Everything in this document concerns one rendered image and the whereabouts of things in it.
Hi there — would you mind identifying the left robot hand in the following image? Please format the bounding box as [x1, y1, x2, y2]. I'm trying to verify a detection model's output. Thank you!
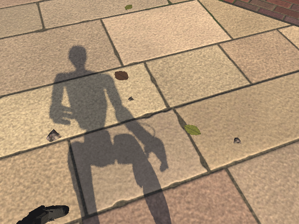
[16, 205, 69, 224]

